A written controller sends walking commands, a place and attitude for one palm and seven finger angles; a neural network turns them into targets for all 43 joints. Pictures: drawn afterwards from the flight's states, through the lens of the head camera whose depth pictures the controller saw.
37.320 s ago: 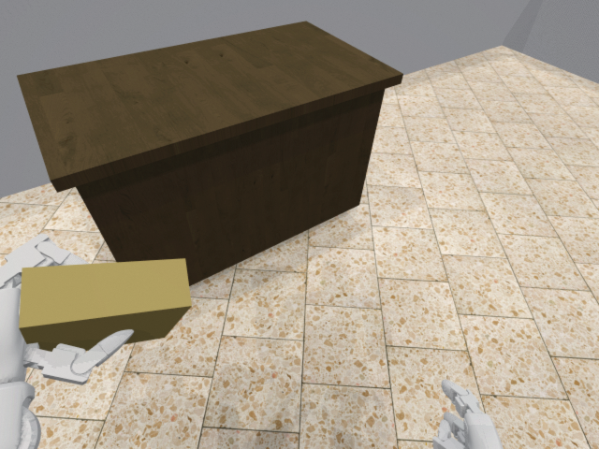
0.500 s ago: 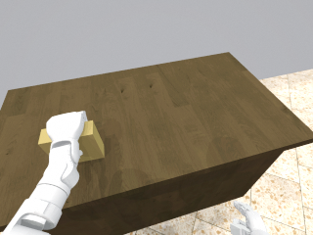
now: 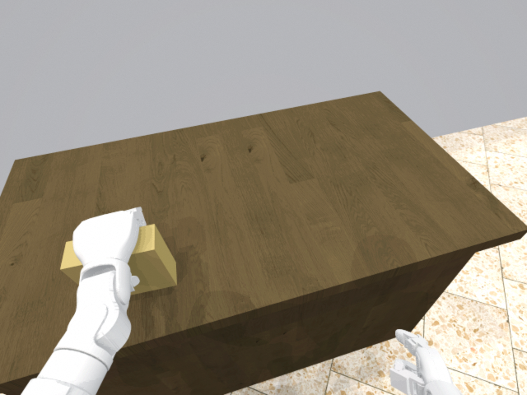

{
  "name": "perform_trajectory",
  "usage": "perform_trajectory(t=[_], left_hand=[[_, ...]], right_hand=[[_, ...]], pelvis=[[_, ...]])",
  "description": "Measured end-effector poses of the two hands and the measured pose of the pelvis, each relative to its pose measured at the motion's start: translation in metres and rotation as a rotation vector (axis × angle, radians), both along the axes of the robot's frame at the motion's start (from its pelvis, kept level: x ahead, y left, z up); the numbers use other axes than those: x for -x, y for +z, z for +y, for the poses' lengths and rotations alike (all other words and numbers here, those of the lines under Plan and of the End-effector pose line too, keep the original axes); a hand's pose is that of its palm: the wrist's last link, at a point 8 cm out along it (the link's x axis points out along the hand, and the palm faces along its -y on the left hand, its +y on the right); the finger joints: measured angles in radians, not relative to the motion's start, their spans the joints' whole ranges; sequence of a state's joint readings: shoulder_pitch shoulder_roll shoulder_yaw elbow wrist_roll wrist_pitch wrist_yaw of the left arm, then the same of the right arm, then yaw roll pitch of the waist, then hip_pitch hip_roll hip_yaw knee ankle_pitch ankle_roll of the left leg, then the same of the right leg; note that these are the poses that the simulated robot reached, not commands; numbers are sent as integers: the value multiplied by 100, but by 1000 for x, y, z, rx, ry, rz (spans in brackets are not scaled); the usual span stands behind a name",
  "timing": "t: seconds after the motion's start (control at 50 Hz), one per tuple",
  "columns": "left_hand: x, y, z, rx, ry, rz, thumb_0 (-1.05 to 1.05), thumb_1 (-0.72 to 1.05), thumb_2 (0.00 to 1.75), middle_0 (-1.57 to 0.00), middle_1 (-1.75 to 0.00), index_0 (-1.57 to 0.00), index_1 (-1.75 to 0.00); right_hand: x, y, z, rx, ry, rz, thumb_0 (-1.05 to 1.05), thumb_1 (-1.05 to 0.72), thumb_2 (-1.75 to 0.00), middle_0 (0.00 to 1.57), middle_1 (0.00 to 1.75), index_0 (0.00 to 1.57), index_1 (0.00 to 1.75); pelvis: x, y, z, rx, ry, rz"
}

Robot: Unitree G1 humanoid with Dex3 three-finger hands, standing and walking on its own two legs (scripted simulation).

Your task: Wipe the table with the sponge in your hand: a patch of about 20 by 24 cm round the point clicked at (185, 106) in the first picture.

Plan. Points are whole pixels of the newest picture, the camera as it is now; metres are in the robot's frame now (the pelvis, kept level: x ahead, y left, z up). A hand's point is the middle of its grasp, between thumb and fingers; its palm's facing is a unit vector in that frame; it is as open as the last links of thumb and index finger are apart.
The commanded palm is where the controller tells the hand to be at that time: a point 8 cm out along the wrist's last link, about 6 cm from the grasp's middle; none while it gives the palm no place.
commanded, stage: lift the sponge slowly off the table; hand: left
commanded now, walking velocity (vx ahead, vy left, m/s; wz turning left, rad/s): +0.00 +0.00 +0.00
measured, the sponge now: (130, 271) +0.30 +0.28 -0.01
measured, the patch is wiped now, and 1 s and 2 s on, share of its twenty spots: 1.00 1.00 1.00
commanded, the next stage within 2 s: none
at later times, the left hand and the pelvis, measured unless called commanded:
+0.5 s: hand (121, 265) +0.27 +0.26 +0.05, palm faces +0.02 -0.11 -0.99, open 9.0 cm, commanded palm +0.24 +0.25 +0.11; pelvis +0.00 +0.00 +0.00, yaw +0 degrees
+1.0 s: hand (117, 267) +0.26 +0.25 +0.08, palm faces +0.04 -0.12 -0.99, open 9.0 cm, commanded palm +0.23 +0.25 +0.14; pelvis -0.01 -0.01 +0.01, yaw +0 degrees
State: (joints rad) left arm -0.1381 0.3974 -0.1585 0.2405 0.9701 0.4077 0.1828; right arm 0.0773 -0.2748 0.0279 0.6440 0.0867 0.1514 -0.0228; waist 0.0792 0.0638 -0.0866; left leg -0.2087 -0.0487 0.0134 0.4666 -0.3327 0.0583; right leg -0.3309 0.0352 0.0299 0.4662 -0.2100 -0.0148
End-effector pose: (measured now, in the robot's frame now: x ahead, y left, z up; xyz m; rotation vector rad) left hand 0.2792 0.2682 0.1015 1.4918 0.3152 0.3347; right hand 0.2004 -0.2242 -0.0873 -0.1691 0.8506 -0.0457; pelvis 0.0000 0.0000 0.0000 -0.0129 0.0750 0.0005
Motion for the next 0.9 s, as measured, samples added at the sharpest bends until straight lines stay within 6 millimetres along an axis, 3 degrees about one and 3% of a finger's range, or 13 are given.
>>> perform_trajectory(t=[0.4, 0.7, 0.9], left_hand=[[18, 5, -6, 41, -15, -2, 3, -42, 109, -74, -150, -81, -149], [28, 9, -10, 71, -20, 24, 0, -44, 108, -78, -146, -84, -146], [35, 22, -22, 80, -66, -9, -2, -45, 108, -80, -144, -86, -144]], right_hand=[[-15, 9, 11, -15, 36, -51, 1, -90, -90, 20, 30, 20, 30], [-16, 14, 20, -11, 76, -57, 1, -90, -90, 20, 30, 20, 30], [-14, 14, 21, -25, 84, -66, 1, -90, -90, 20, 30, 20, 30]], pelvis=[[-1, 2, 0, 0, -3, -36], [8, 5, -2, -3, 1, -75], [9, 7, -4, -4, -6, -93]])
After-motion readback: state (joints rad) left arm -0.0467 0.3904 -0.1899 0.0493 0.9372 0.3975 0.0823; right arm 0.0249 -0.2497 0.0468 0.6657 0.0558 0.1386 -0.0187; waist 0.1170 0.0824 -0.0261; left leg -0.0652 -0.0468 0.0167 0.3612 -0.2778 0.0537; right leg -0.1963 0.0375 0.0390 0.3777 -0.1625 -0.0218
